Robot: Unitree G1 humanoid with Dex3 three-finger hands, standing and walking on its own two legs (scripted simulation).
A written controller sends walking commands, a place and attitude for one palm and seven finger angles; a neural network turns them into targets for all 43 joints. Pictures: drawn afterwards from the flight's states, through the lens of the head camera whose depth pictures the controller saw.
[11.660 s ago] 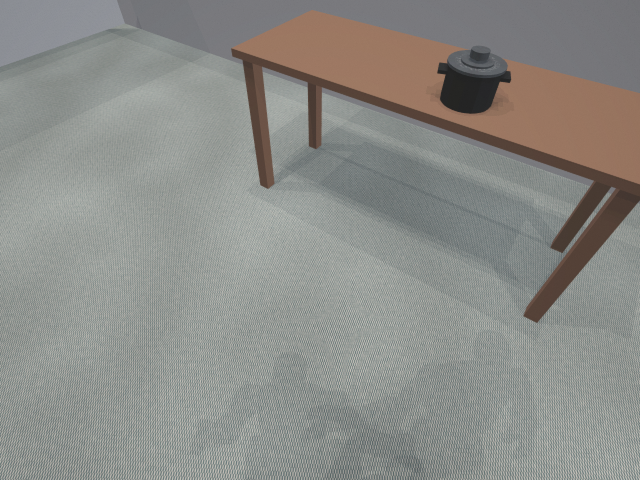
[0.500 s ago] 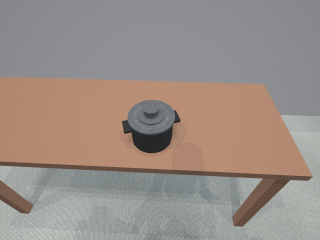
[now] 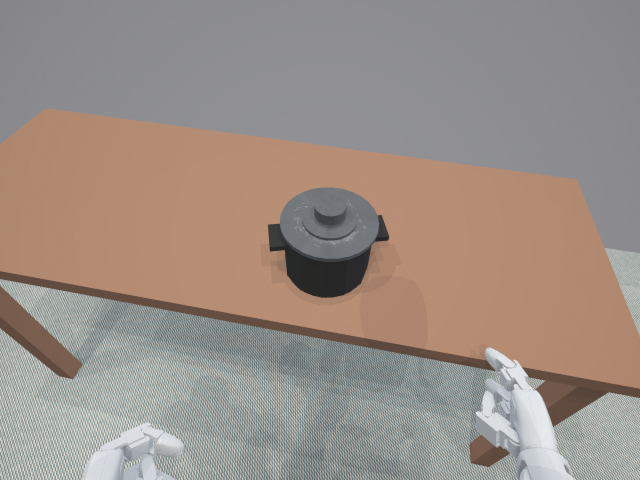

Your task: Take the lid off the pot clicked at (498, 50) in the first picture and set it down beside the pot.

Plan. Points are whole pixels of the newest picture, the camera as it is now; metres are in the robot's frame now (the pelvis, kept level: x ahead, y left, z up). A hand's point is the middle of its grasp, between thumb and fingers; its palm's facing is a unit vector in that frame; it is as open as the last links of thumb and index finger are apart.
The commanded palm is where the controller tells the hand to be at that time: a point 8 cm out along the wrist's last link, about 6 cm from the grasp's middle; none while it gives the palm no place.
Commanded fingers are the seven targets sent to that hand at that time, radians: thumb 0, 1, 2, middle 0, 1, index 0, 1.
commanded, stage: lift the closed hand beside the body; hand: left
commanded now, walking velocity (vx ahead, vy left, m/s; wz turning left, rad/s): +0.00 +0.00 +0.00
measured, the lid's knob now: (330, 209) +0.50 +0.04 +0.04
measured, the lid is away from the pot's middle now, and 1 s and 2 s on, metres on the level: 0.00 0.00 0.00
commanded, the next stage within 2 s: raise the hand higher, near the body in 0.10 s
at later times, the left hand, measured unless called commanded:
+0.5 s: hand (137, 426) +0.17 +0.24 -0.01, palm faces +0.22 -0.90 -0.38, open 3.1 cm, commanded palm +0.12 +0.28 +0.03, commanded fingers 0.00 0.90 0.90 -1.30 -1.50 -1.30 -1.50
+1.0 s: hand (102, 366) +0.20 +0.25 +0.09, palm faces +0.29 -0.87 -0.41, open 3.1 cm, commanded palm +0.15 +0.29 +0.13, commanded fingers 0.00 0.90 0.90 -1.30 -1.50 -1.30 -1.50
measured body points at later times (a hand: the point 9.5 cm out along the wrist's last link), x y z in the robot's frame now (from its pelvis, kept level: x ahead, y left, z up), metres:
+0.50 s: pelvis +0.03 +0.01 +0.00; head +0.05 +0.00 +0.45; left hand +0.16 +0.28 +0.02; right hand +0.20 -0.23 -0.09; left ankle -0.01 +0.11 -0.73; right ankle +0.01 -0.11 -0.73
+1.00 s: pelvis +0.03 +0.02 +0.01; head +0.03 +0.00 +0.46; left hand +0.18 +0.29 +0.12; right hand +0.22 -0.19 -0.07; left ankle -0.01 +0.11 -0.73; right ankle +0.01 -0.11 -0.73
